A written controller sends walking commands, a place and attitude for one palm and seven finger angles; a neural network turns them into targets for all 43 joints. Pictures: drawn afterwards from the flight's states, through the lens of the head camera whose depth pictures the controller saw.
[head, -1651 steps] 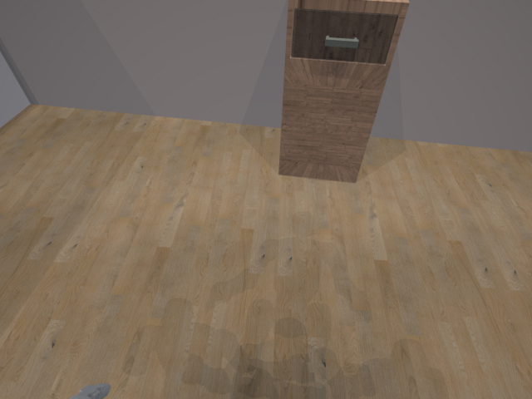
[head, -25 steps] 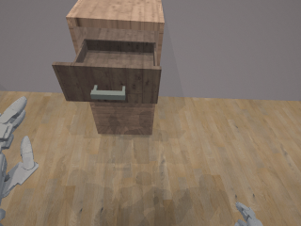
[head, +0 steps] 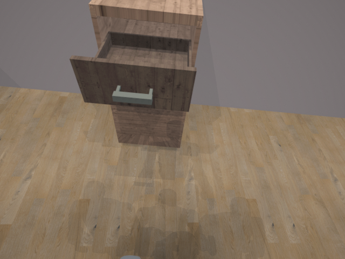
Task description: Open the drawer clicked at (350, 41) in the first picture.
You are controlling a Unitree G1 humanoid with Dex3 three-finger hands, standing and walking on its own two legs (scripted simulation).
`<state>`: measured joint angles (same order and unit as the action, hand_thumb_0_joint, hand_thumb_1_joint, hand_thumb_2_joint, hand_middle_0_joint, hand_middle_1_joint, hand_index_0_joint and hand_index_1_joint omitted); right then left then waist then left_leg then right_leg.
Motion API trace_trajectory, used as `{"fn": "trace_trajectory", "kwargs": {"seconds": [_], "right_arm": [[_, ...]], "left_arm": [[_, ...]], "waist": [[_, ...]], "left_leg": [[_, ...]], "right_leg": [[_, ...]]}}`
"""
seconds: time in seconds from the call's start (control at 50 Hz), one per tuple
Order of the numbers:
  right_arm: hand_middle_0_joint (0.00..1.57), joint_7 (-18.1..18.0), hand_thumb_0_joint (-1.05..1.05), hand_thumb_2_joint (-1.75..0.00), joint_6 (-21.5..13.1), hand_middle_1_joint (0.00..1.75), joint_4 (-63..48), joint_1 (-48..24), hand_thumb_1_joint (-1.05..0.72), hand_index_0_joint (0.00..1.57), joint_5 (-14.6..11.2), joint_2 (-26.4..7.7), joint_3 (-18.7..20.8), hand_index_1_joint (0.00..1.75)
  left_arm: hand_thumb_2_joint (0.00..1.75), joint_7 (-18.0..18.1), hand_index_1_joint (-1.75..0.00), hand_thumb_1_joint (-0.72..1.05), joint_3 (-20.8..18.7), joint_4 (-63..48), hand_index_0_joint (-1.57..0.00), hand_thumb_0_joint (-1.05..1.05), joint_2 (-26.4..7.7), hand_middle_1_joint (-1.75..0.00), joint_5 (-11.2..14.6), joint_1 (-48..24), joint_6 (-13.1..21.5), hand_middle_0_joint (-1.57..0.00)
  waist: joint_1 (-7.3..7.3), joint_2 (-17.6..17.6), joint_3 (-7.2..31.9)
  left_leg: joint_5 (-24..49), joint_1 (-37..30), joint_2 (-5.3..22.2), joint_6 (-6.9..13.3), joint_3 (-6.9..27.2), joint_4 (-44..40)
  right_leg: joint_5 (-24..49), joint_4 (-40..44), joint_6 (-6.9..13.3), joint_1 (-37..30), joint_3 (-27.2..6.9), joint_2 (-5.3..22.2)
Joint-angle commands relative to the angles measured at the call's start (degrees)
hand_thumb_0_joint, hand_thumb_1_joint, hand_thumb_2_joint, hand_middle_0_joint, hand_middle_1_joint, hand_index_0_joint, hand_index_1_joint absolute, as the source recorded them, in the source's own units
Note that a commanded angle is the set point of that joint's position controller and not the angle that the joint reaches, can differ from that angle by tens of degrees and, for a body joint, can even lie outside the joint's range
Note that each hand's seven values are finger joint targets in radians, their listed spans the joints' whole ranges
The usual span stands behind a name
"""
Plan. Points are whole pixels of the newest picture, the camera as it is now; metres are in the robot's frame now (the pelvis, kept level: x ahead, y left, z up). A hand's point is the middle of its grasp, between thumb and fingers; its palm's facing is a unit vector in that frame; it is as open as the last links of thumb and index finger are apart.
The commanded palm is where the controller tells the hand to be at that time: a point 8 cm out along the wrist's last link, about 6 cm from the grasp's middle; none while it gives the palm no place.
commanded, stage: let the arm hang, fingers relaxed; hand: left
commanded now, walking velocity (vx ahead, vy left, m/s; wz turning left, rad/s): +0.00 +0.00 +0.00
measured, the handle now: (133, 93) +0.59 +0.17 +0.01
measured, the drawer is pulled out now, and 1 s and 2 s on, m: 0.30 0.30 0.30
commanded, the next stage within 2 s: look to check the result in 0.76 s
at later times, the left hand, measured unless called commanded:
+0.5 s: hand out of the picture +0.03 +0.18 -0.16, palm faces +0.00 -0.98 -0.18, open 7.4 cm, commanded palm none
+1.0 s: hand out of the picture +0.01 +0.19 -0.16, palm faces -0.01 -0.99 -0.16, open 7.4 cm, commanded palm none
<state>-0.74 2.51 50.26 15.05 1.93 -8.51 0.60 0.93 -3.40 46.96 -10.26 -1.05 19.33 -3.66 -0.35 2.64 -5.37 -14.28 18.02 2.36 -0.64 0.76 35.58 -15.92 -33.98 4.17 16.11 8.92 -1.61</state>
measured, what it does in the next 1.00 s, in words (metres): stands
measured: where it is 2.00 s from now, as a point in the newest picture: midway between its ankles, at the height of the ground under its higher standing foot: outside the picture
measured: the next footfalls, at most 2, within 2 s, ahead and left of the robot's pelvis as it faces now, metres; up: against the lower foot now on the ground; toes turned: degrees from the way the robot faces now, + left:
none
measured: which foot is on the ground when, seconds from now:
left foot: down 0.00-1.00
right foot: down 0.00-1.00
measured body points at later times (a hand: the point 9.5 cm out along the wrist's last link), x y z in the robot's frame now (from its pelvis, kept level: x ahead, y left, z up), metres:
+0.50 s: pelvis +0.01 +0.02 +0.02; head +0.02 +0.02 +0.47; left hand +0.03 +0.24 -0.14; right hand -0.02 -0.17 -0.15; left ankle +0.05 +0.14 -0.73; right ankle +0.04 -0.07 -0.73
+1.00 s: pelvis +0.02 +0.04 +0.02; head +0.04 +0.03 +0.47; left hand +0.02 +0.25 -0.14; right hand -0.01 -0.16 -0.15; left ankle +0.05 +0.14 -0.73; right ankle +0.04 -0.07 -0.73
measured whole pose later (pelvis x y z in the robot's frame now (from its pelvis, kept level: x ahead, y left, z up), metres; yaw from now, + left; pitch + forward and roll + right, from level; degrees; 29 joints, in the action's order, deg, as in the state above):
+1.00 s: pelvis +0.02 +0.04 +0.02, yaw -4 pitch -2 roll +0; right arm -2.6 0.3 64.1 17.6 1.0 -5.9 0.7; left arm 1.8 -1.2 65.4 -6.2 -0.9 17.0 0.1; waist 0.1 -0.4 -3.7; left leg -11.2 9.7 -0.1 1.6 -4.5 23.0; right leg -10.9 -23.4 1.4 10.3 3.6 0.1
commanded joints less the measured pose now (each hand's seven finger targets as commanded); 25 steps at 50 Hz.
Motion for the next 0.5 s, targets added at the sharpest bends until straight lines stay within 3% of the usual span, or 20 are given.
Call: {"fn": "trace_trajectory", "kwargs": {"seconds": [0.0, 0.04, 0.06, 0.1, 0.14, 0.22, 0.48], "right_arm": [[0.2, -1.1, 0.0, -0.9, -1.4, 0.3, -1.9, -2.3, -0.9, 0.2, 0.0, -7.8, 1.6, 0.3], [0.2, -1.2, 0.0, -0.9, -1.6, 0.3, 0.1, 0.0, -0.9, 0.2, -0.6, -6.2, 1.2, 0.3], [0.2, -1.3, 0.0, -0.9, -1.7, 0.3, 0.9, 1.3, -0.9, 0.2, -0.8, -5.4, 1.2, 0.3], [0.2, -1.3, 0.0, -0.9, -1.7, 0.3, 3.5, 4.6, -0.9, 0.2, -0.9, -4.7, 1.0, 0.3], [0.2, -1.3, 0.0, -0.9, -1.5, 0.3, 5.6, 6.3, -0.9, 0.2, -0.8, -4.4, 0.8, 0.3], [0.2, -1.3, 0.0, -0.9, -1.5, 0.3, 8.5, 7.2, -0.9, 0.2, -0.9, -3.9, 0.4, 0.3], [0.2, -1.7, 0.0, -0.9, -2.2, 0.3, 12.6, 8.7, -0.9, 0.2, -0.7, -1.2, 0.3, 0.3]], "left_arm": [[0.9, -0.2, -0.3, 0.9, -0.6, 1.0, -0.2, 0.0, -5.3, -0.3, -0.1, 2.1, 2.8, -0.2], [0.9, -0.3, -0.3, 0.9, -0.2, 4.4, -0.2, 0.0, -5.8, -0.3, 0.2, 2.4, 3.5, -0.2], [0.9, -0.2, -0.3, 0.9, 0.1, 5.7, -0.2, 0.0, -5.8, -0.3, 0.2, 2.0, 3.8, -0.2], [0.9, -0.1, -0.3, 0.9, 0.5, 8.0, -0.2, 0.0, -5.7, -0.3, 0.3, 1.0, 4.3, -0.2], [0.9, 0.2, -0.3, 0.9, 0.8, 9.9, -0.2, 0.0, -5.5, -0.3, 0.4, 0.4, 4.4, -0.2], [0.9, 0.5, -0.3, 0.9, 1.3, 13.1, -0.2, 0.0, -4.9, -0.3, 0.5, 1.1, 4.2, -0.2], [0.9, 1.3, -0.3, 0.9, 1.0, 15.8, -0.2, 0.0, -2.6, -0.3, 0.6, 1.3, 4.0, -0.2]], "waist": [[-1.47, -18.6, 2.9], [-1.02, -13.9, 4.1], [-0.53, -8.1, 3.4], [0.68, -2.5, 4.6], [1.3, -1.0, 3.3], [1.07, -1.2, -1.1], [0.25, -3.9, -1.1]], "left_leg": [[-17.1, 7.4, 5.0, 5.0, 8.1, -20.0], [-10.2, 3.6, 2.7, 3.5, 4.4, -16.5], [-5.9, 0.5, 2.3, 3.0, 3.3, -14.5], [-0.7, -4.3, 1.8, 2.5, 1.5, -12.2], [0.9, -6.7, 1.8, 2.2, 0.8, -11.6], [1.2, -6.0, 2.4, 2.2, 1.0, -13.8], [0.9, -3.4, 2.8, 2.4, 1.3, -16.8]], "right_leg": [[-1.9, 9.1, -1.8, -8.7, -8.5, 3.4], [-0.3, 13.6, -1.3, -8.9, -10.8, 5.3], [-0.1, 16.1, -1.0, -7.1, -12.0, 6.3], [-1.7, 19.1, -0.6, -5.2, -13.4, 8.4], [-4.2, 20.8, -0.5, -2.4, -13.6, 8.9], [-4.2, 20.8, -0.8, -0.7, -12.6, 7.8], [1.8, 16.7, -1.0, -4.3, -11.2, 6.5]]}}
